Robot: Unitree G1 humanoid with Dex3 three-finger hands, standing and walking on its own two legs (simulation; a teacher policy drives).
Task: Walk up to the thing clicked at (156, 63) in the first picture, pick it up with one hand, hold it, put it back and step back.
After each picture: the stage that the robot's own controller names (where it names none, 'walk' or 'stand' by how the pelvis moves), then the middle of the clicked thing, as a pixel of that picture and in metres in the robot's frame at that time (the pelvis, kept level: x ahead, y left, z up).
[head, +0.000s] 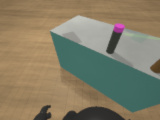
stand; out of the picture +0.46 -0.49 +0.11
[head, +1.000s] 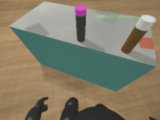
walk; (134, 37) +0.55 -0.22 +0.14
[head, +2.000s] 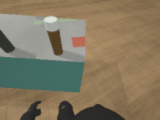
stand; (55, 39) +0.46 +0.26 +0.16
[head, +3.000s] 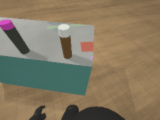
stand; (66, 43) +0.47 +0.20 +0.14
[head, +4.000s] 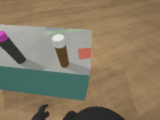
stand; (62, 53) +0.41 +0.21 +0.11
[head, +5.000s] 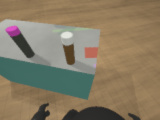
stand; (69, 50) +0.44 +0.18 +0.11
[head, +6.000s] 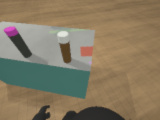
stand; (65, 49) +0.47 +0.21 +0.11
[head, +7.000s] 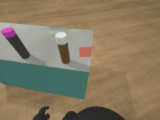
stand; (63, 50) +0.46 +0.22 +0.11
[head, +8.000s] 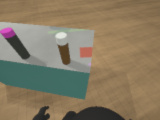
rise first; (64, 50) +0.45 +0.21 +0.11
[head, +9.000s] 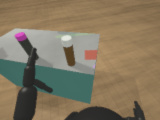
rise first; (69, 52) +0.45 +0.21 +0.11
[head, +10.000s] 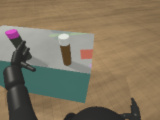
go down; (65, 51) +0.46 +0.20 +0.12
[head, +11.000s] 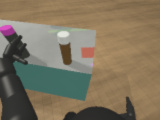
go down; (65, 50) +0.44 +0.19 +0.12
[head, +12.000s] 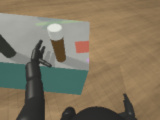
close in; (58, 46) +0.43 +0.20 +0.14
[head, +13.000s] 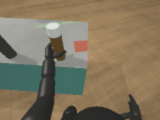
close; (57, 44) +0.45 +0.21 +0.15
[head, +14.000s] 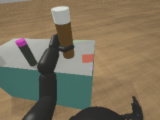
lift; (65, 36) +0.34 +0.15 +0.34
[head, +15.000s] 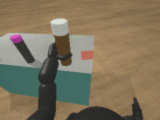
hold; (63, 46) +0.34 +0.17 +0.27
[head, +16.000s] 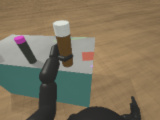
hold; (65, 47) +0.33 +0.16 +0.27
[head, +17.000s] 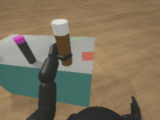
hold; (64, 46) +0.33 +0.17 +0.28
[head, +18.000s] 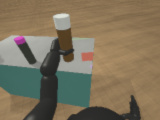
crouch; (65, 41) +0.35 +0.16 +0.30
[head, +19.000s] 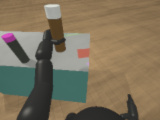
crouch; (57, 31) +0.44 +0.20 +0.30
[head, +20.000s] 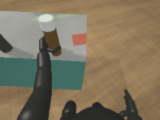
lower; (52, 39) +0.47 +0.22 +0.17
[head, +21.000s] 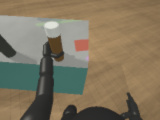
lower; (56, 44) +0.44 +0.22 +0.16
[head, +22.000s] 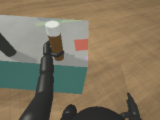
lower; (56, 44) +0.44 +0.22 +0.16
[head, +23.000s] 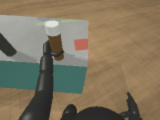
lower; (56, 43) +0.45 +0.22 +0.16
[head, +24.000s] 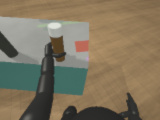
open; (57, 45) +0.44 +0.21 +0.15
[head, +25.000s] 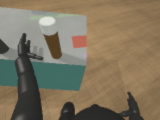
rise; (53, 41) +0.44 +0.22 +0.16
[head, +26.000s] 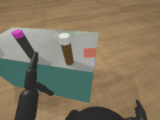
sink last; (67, 51) +0.44 +0.22 +0.13
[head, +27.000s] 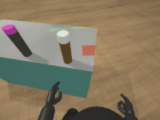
stand; (65, 49) +0.44 +0.21 +0.12
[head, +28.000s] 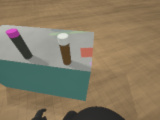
stand; (65, 51) +0.45 +0.21 +0.11
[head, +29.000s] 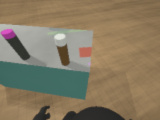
stand; (63, 51) +0.44 +0.22 +0.11
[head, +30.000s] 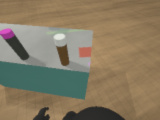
stand; (62, 51) +0.44 +0.22 +0.11
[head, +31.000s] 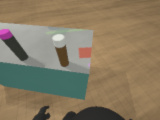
stand; (62, 52) +0.42 +0.22 +0.11
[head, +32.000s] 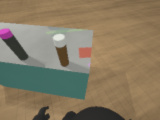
stand; (62, 52) +0.43 +0.22 +0.11
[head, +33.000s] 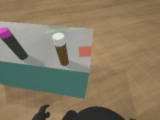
walk; (62, 51) +0.43 +0.22 +0.11
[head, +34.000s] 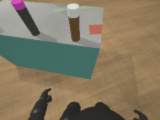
walk; (74, 25) +0.60 +0.16 +0.14
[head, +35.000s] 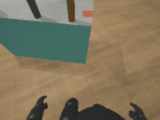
walk; (70, 7) +0.87 +0.25 +0.13
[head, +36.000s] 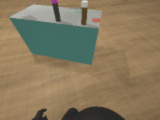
stand; (84, 13) +1.08 +0.16 +0.12
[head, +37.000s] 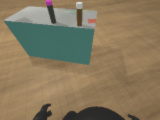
stand; (79, 15) +1.07 +0.19 +0.11
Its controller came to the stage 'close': yes
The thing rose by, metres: 0.21
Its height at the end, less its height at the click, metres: +0.00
